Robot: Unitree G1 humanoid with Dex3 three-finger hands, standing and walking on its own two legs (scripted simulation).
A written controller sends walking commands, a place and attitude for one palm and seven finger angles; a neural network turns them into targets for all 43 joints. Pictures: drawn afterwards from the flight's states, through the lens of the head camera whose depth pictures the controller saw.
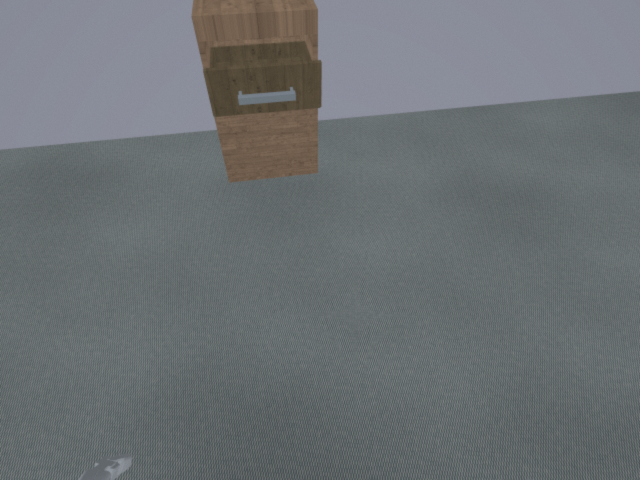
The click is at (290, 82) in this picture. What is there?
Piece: drawer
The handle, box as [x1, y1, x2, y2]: [238, 87, 295, 104]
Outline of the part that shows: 295,93 292,87 290,87 289,91 243,95 241,94 241,91 239,91 238,101 239,104 294,100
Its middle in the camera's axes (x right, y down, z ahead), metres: -0.19 -0.49 +1.31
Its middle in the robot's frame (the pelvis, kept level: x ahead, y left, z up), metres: +1.28 +0.25 -0.19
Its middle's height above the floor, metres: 0.57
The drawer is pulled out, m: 0.22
